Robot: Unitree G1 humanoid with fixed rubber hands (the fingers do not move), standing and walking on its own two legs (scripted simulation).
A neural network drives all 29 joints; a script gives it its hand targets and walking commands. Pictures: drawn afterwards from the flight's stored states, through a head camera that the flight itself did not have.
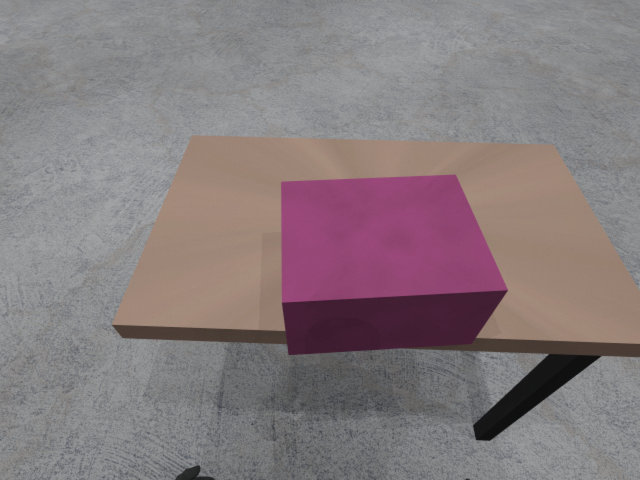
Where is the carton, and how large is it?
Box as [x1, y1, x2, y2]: [281, 175, 507, 354]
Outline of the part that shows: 455,175 281,182 282,307 289,354 463,344 472,342 507,289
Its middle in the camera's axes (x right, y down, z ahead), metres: +0.09 +0.03 +0.59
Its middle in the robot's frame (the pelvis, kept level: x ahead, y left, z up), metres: +0.43 -0.06 +0.01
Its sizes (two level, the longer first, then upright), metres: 0.273 0.216 0.145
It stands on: a table, 0.69 m high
